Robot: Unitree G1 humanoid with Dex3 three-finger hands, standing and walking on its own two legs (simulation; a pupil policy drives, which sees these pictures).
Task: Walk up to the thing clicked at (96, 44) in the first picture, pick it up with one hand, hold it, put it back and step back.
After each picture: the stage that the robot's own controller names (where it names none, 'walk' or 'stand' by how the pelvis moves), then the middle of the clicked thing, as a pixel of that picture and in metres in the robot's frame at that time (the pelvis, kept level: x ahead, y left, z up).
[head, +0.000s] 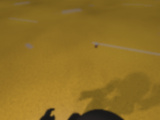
stand; (96, 45) +1.67 -0.05 -0.72
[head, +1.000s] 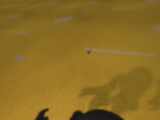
walk; (88, 51) +1.52 +0.21 -0.70
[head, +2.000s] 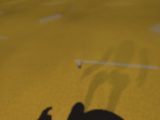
walk; (79, 65) +0.96 +0.32 -0.71
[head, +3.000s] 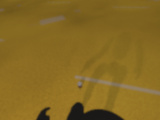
walk; (79, 85) +0.56 +0.21 -0.71
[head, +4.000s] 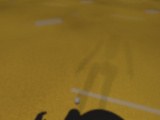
walk; (77, 101) +0.36 +0.13 -0.70
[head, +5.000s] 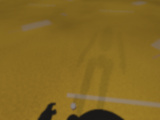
stand; (73, 106) +0.27 +0.19 -0.72
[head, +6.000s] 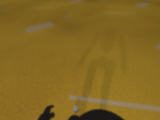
stand; (75, 109) +0.25 +0.17 -0.72
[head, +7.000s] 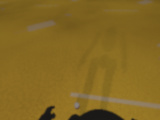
stand; (77, 105) +0.28 +0.17 -0.73
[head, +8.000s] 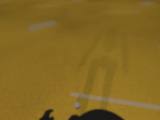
stand; (77, 105) +0.29 +0.16 -0.73
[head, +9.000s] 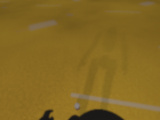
stand; (77, 106) +0.27 +0.15 -0.73
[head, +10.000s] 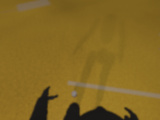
go down; (74, 94) +0.30 +0.16 -0.68
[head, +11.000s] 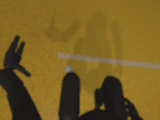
go down; (68, 70) +0.37 +0.18 -0.30
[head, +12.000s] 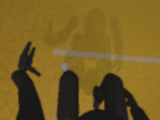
close in; (65, 68) +0.37 +0.19 -0.28
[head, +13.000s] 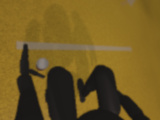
close; (41, 65) +0.37 +0.22 -0.22
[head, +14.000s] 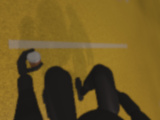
close; (35, 61) +0.38 +0.25 -0.21
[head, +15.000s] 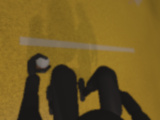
lift; (42, 64) +0.34 +0.24 -0.22
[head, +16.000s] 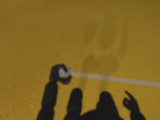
lift; (65, 76) +0.31 +0.19 +0.00
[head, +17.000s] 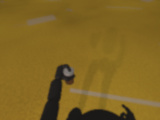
hold; (69, 76) +0.32 +0.17 +0.02
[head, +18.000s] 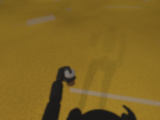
hold; (70, 77) +0.31 +0.17 +0.00
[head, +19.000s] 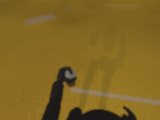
crouch; (70, 78) +0.31 +0.16 +0.00
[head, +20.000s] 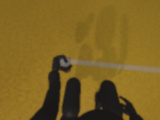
crouch; (66, 65) +0.38 +0.19 -0.10
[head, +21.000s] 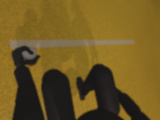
lower; (30, 57) +0.41 +0.27 -0.22
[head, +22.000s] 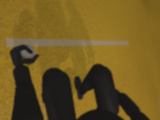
lower; (28, 56) +0.41 +0.27 -0.22
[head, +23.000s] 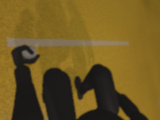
lower; (29, 56) +0.40 +0.27 -0.23
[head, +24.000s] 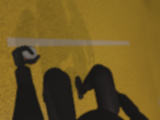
lower; (30, 56) +0.40 +0.27 -0.23
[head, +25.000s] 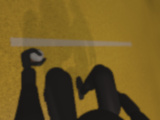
loosen; (36, 58) +0.39 +0.25 -0.23
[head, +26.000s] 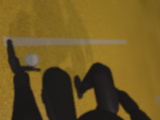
withdraw; (32, 61) +0.38 +0.24 -0.22
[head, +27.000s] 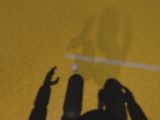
walk; (74, 68) +0.40 +0.18 -0.37
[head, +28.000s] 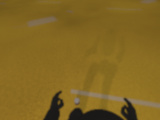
stand; (76, 101) +0.32 +0.15 -0.66
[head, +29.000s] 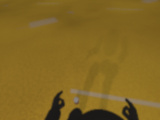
stand; (76, 100) +0.34 +0.17 -0.67
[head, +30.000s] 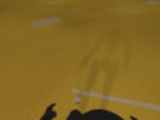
stand; (77, 100) +0.33 +0.16 -0.70
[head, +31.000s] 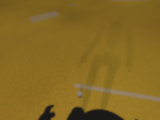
walk; (79, 94) +0.36 +0.15 -0.71
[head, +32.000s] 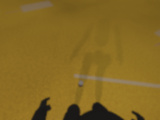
walk; (80, 83) +0.47 +0.10 -0.71
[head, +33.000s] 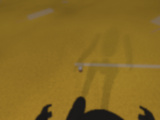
walk; (80, 69) +0.74 +0.25 -0.69
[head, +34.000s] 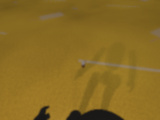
stand; (83, 64) +0.98 +0.18 -0.71
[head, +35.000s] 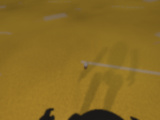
stand; (85, 66) +0.97 +0.14 -0.72
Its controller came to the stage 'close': yes
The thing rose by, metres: 0.72
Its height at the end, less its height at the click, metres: +0.00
